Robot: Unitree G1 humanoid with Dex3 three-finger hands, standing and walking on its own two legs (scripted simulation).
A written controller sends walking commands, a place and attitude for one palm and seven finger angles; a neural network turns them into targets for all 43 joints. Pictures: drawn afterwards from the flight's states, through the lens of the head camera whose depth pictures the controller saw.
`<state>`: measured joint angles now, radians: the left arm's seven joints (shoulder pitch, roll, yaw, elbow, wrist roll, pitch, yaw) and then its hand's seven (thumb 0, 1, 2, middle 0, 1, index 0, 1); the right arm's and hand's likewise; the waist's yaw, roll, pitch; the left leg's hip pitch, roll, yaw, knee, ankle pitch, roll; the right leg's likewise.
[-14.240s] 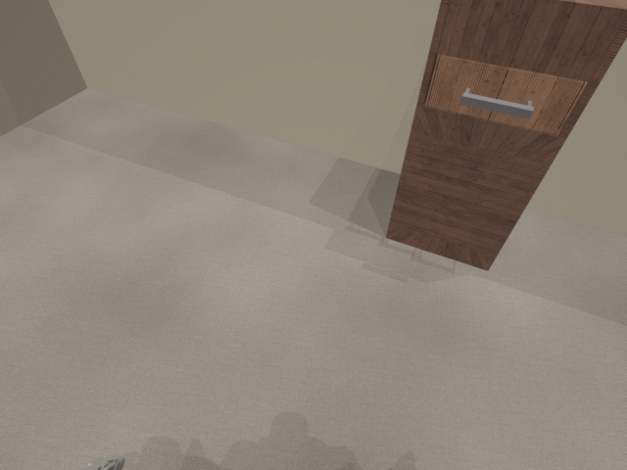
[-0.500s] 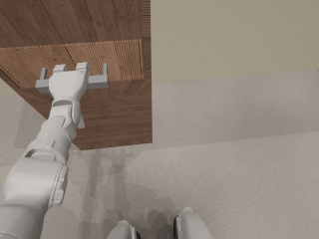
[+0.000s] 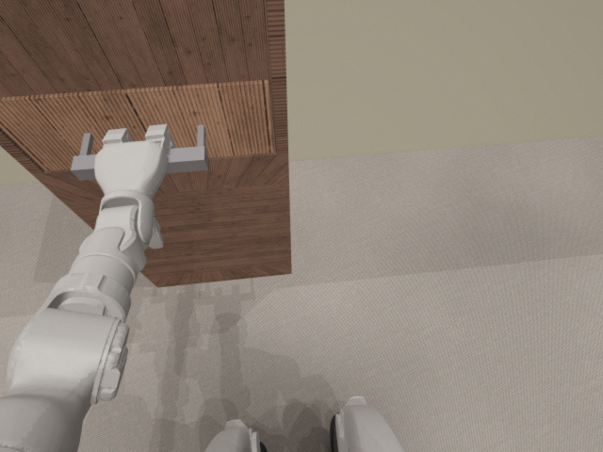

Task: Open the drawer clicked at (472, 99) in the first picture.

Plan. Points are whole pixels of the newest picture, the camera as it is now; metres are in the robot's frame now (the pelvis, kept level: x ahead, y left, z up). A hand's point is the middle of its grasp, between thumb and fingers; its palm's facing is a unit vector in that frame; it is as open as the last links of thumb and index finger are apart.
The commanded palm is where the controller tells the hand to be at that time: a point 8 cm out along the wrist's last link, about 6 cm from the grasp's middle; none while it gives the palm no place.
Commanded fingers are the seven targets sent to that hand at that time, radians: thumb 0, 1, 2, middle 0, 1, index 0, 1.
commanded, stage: close the thumb around the handle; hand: left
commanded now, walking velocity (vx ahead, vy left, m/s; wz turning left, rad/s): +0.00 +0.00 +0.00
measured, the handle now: (143, 149) +0.55 +0.19 +0.01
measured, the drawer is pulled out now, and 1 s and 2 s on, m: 0.00 0.00 0.13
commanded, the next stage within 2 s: pull the drawer open in 0.72 s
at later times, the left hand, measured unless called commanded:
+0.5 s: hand (147, 187) +0.49 +0.19 -0.01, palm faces -0.06 -0.01 -1.00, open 7.8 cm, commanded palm +0.48 +0.19 +0.04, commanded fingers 0.00 0.90 0.90 -0.40 -1.35 -0.40 -1.35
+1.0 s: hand (147, 189) +0.49 +0.19 -0.01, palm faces -0.05 -0.02 -1.00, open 5.9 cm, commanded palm +0.46 +0.19 +0.04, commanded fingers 0.00 0.90 0.90 -0.40 -1.35 -0.40 -1.35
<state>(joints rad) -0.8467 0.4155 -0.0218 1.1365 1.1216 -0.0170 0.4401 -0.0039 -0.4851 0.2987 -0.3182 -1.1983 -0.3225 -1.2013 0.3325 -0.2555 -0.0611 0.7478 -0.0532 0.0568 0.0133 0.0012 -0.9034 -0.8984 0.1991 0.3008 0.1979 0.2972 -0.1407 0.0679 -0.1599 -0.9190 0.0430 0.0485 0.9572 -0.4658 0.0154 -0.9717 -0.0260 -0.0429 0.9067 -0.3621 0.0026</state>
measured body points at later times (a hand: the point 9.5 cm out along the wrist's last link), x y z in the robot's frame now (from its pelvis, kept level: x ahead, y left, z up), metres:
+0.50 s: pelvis +0.00 +0.00 +0.00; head +0.13 -0.01 +0.43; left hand +0.49 +0.19 +0.04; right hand -0.01 -0.27 -0.14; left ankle -0.02 +0.11 -0.68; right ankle +0.03 -0.13 -0.68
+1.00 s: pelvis -0.01 +0.01 +0.00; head +0.13 +0.00 +0.43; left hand +0.49 +0.19 +0.04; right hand -0.01 -0.27 -0.13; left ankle -0.02 +0.11 -0.68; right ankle +0.03 -0.13 -0.68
